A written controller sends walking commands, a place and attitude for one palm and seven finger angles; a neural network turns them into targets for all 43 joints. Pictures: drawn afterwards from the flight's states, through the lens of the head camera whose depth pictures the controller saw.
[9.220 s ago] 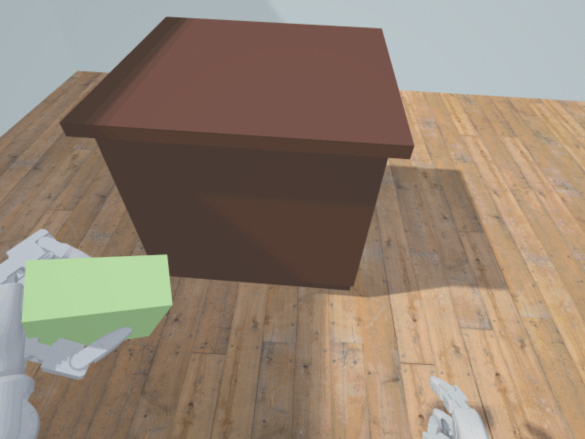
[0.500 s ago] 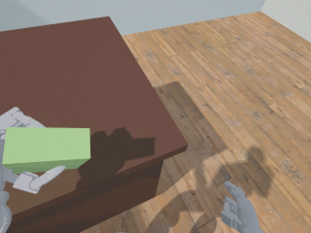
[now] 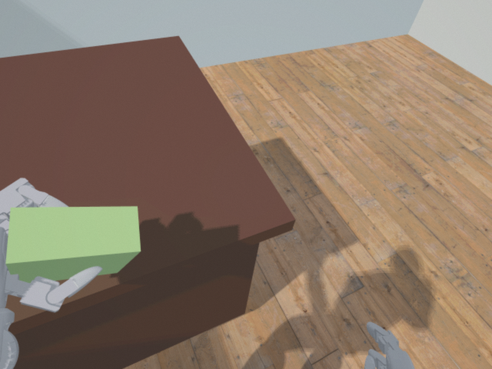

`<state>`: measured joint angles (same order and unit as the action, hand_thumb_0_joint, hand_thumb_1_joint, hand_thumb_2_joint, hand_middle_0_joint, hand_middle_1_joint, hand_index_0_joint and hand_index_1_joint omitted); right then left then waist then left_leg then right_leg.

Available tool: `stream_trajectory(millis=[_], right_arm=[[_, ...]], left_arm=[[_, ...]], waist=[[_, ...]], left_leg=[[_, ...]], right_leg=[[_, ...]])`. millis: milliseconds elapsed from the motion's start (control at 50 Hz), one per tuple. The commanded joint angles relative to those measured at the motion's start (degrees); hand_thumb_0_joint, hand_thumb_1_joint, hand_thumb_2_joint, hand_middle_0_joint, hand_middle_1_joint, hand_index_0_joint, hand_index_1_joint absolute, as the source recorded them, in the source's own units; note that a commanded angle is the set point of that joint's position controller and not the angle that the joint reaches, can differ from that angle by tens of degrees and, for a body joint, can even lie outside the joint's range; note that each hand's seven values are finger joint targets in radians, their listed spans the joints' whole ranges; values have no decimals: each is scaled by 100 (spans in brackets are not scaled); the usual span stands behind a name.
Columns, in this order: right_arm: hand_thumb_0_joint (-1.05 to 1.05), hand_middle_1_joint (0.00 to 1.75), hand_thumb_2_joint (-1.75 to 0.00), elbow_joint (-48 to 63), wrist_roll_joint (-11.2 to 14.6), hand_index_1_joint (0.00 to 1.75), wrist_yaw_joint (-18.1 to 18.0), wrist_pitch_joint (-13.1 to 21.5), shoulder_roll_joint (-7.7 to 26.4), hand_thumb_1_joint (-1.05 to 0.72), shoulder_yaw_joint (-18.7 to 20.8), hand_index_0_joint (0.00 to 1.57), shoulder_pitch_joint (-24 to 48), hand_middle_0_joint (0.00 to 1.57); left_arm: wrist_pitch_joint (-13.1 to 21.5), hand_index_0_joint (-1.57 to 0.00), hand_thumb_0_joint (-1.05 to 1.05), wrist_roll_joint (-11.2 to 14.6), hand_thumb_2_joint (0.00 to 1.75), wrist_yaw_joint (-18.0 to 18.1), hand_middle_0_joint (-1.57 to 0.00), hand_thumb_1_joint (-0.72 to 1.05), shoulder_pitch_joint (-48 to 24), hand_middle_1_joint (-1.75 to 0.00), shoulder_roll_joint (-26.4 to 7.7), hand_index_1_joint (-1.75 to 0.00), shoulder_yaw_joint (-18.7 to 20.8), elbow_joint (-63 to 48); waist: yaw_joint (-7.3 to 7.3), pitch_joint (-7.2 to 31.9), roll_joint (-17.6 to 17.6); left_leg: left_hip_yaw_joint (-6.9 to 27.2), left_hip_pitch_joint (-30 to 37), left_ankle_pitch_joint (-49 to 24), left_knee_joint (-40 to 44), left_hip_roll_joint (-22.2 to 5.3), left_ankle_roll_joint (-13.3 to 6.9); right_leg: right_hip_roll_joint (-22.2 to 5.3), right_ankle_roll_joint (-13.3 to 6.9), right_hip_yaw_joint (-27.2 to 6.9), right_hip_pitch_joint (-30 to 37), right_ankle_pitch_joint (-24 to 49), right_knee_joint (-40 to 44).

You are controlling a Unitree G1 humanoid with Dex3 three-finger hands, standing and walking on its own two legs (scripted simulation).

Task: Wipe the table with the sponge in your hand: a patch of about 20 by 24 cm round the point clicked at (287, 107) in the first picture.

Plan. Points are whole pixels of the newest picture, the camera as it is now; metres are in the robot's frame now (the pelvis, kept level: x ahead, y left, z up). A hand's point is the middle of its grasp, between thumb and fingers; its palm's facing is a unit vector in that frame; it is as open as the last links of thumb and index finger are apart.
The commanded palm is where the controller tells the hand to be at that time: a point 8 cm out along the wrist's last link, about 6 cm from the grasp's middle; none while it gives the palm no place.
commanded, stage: come to a stop and stand still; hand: left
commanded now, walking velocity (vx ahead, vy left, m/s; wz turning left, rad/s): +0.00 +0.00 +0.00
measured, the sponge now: (92, 245) +0.23 +0.21 +0.14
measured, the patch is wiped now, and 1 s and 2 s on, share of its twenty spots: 0.00 0.00 0.00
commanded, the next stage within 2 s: look again from close up in 0.72 s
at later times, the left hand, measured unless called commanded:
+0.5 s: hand (33, 208) +0.25 +0.28 +0.17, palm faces +0.42 -0.83 -0.38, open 9.6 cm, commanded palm +0.17 +0.29 +0.18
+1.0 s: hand (36, 229) +0.23 +0.27 +0.16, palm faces +0.37 -0.87 -0.32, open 9.6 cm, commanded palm +0.17 +0.31 +0.18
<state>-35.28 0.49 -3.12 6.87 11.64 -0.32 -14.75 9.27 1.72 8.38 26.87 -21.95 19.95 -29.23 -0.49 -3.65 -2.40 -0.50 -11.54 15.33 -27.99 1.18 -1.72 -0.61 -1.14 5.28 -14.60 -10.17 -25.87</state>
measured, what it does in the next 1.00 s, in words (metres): stands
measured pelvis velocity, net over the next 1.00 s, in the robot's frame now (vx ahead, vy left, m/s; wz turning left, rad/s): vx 0.01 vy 0.03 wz -0.01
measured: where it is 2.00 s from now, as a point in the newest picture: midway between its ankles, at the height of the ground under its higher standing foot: outside the picture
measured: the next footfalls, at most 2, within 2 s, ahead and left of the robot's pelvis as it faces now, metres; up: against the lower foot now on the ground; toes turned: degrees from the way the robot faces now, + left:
none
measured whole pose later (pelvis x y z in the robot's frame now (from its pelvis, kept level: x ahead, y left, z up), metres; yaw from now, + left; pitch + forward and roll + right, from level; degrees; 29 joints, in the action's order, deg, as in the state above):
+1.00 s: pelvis +0.01 +0.03 +0.00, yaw -1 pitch -2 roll -1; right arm -32.6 -0.2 -0.6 7.8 10.5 -1.8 -10.1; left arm 13.4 1.6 5.6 21.5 -20.0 19.2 -25.0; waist -1.8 -3.7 -2.8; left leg -1.8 -9.6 16.6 -28.1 2.3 -3.7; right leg -1.6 1.0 3.9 -12.2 -9.9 -24.2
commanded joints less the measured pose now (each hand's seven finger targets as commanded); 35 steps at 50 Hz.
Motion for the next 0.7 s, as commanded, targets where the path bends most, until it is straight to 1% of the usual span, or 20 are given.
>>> stream_trajectory(millis=[0, 100, 160, 180, 240, 260, 280, 300, 320, 340, 360, 380, 420, 440, 460, 500, 520, 560, 600, 680], right_arm=[[0, 30, -90, 971, 30, 30, 20, 363, 759, -90, 323, 20, 609, 20], [0, 30, -90, 988, 23, 30, 50, 267, 720, -90, 274, 20, 606, 20], [0, 30, -90, 1006, 39, 30, 38, 245, 709, -90, 266, 20, 686, 20], [0, 30, -90, 999, 7, 30, 43, 228, 698, -90, 243, 20, 653, 20], [0, 30, -90, 1062, 17, 30, 63, 251, 702, -90, 275, 20, 659, 20], [0, 30, -90, 1040, 32, 30, 54, 244, 708, -90, 278, 20, 725, 20], [0, 30, -90, 1034, -6, 30, 60, 224, 694, -90, 253, 20, 693, 20], [0, 30, -90, 956, -244, 30, 54, 527, 790, -90, 144, 20, 17, 20], [0, 30, -90, 617, -73, 30, 72, 522, 162, -90, -25, 20, 406, 20], [0, 30, -90, 1013, -59, 30, 95, 650, 609, -90, 229, 20, 304, 20], [0, 30, -90, 972, 56, 30, 225, 638, 572, -90, 249, 20, 526, 20], [0, 30, -90, 1036, 12, 30, 315, 590, 761, -90, 296, 20, 440, 20], [0, 30, -90, 1120, 3, 30, 398, 567, 747, -90, 291, 20, 673, 20], [0, 30, -90, 1122, 1, 30, 398, 554, 758, -90, 292, 20, 671, 20], [0, 30, -90, 1109, 38, 30, 399, 533, 746, -90, 273, 20, 805, 20], [0, 30, -90, 1170, 9, 30, 322, 466, 739, -90, 265, 20, 786, 20], [0, 30, -90, 1174, 10, 30, 271, 456, 738, -90, 272, 20, 806, 20], [0, 30, -90, 1169, 18, 30, 177, 431, 730, -90, 244, 20, 888, 20], [0, 30, -90, 1179, 10, 30, 131, 428, 703, -90, 237, 20, 819, 20], [0, 30, -90, 1117, 4, 30, 139, 504, 709, -90, 225, 20, 797, 20]], left_arm=[[452, -120, 0, 24, 130, 77, -120, 10, -442, -160, -761, -160, 546, -1122], [430, -120, 0, 24, 130, 28, -120, 10, -599, -160, -699, -160, 513, -843], [421, -120, 0, 4, 130, 30, -120, 10, -799, -160, -748, -160, 515, -945], [434, -120, 0, 10, 130, 17, -120, 10, -838, -160, -612, -160, 387, -923], [450, -120, 0, 15, 130, 27, -120, 10, -908, -160, -731, -160, 468, -1087], [446, -120, 0, 10, 130, 45, -120, 10, -908, -160, -777, -160, 512, -1155], [462, -120, 0, 31, 130, 36, -120, 10, -838, -160, -682, -160, 437, -1096], [1028, -120, 0, -968, 130, 12, -120, 10, -6711, -160, -5221, -160, 3685, -2336], [838, -120, 0, -320, 130, -286, -120, 10, -3407, -160, -1773, -160, 1486, 969], [827, -120, 0, -87, 130, -363, -120, 10, -1925, -160, -1025, -160, 888, 979], [854, -120, 0, 120, 130, -397, -120, 10, -1411, -160, -210, -160, 178, 590], [905, -120, 0, 102, 130, -348, -120, 10, -1428, -160, -563, -160, 334, -177], [928, -120, 0, 99, 130, -294, -120, 10, -897, -160, -613, -160, 260, -798], [906, -120, 0, 111, 130, -256, -120, 10, -617, -160, -682, -160, 362, -807], [860, -120, 0, 152, 130, -195, -120, 10, -313, -160, -785, -160, 551, -744], [858, -120, 0, 169, 130, -166, -120, 10, -361, -160, -973, -160, 814, -782], [875, -120, 0, 185, 130, -164, -120, 10, -453, -160, -1065, -160, 940, -790], [907, -120, 0, 202, 130, -135, -120, 10, -738, -160, -1348, -160, 1233, -933], [928, -120, 0, 206, 130, -166, -120, 10, -865, -160, -1162, -160, 1077, -841], [921, -120, 0, 183, 130, -189, -120, 10, -1061, -160, -882, -160, 725, -974]], waist=[[-24, 698, 645], [-4, 494, 465], [4, 454, 592], [2, 491, 606], [-26, 705, 546], [-7, 714, 684], [-18, 770, 645], [-147, -124, 143], [-106, 1173, 40], [-299, 1066, 680], [-145, 1384, 1329], [-124, 1496, 1343], [-203, 1401, 809], [-211, 1355, 496], [-211, 1326, 382], [-187, 1186, 13], [-165, 1122, -2], [-121, 1041, 352], [-116, 982, 682], [-89, 1089, 723]], left_leg=[[759, -879, -190, 899, -735, -78], [751, -935, 245, 996, -678, -87], [710, -770, 212, 1014, -674, -90], [708, -789, 174, 1026, -665, -105], [730, -694, -386, 923, -668, -61], [703, -591, -563, 890, -655, -27], [701, -590, -709, 860, -649, -28], [238, -1370, -1275, 41, -585, -91], [327, -307, -1357, 235, -256, -33], [301, 28, -1422, 225, -320, 159], [206, 234, -1767, 324, -375, 221], [314, 29, -1982, 418, -473, 223], [399, -291, -1745, 526, -518, 143], [425, -436, -1544, 584, -513, 133], [398, -387, -1411, 630, -547, 112], [484, -631, -1180, 703, -524, 137], [482, -613, -1059, 700, -501, 136], [518, -540, -981, 780, -524, 133], [535, -602, -1144, 758, -547, 120], [430, -280, -1453, 553, -483, 165]], right_leg=[[-397, -57, -672, 1214, 82, 327], [-393, -51, -720, 1049, -320, 552], [-397, -62, -742, 946, -278, 588], [-364, -53, -704, 1014, -224, 557], [-411, -73, -684, 1312, 360, 428], [-419, -91, -664, 1272, 503, 393], [-412, -86, -620, 1334, 615, 379], [-322, 251, -754, 394, 634, 562], [-719, -296, -752, 528, 908, 401], [-606, -277, -1442, 687, 1339, 546], [-578, -298, -1041, 1003, 1430, 200], [-505, -209, -875, 1286, 1411, 65], [-415, -91, -706, 1433, 1203, 38], [-387, -52, -649, 1483, 1072, 62], [-328, -23, -557, 1410, 1010, -15], [-323, 3, -487, 1408, 878, 45], [-329, 4, -534, 1333, 833, 83], [-311, 10, -511, 1224, 766, -14], [-310, -3, -475, 1273, 892, -63], [-353, -32, -514, 1197, 1148, 41]])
